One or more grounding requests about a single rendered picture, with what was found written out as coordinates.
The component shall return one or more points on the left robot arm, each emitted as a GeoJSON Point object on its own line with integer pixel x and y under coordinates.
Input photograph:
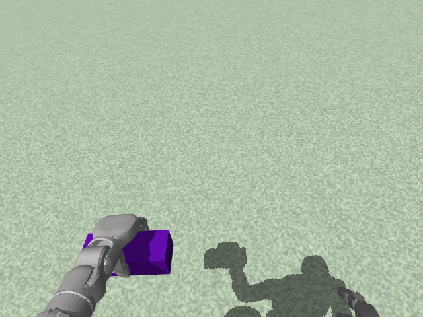
{"type": "Point", "coordinates": [85, 285]}

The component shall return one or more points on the right robot hand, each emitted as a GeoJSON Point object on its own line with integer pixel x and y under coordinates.
{"type": "Point", "coordinates": [356, 302]}

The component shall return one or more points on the carton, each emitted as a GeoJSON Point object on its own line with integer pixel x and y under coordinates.
{"type": "Point", "coordinates": [148, 253]}

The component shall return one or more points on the left robot hand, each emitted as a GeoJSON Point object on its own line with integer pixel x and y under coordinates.
{"type": "Point", "coordinates": [122, 228]}

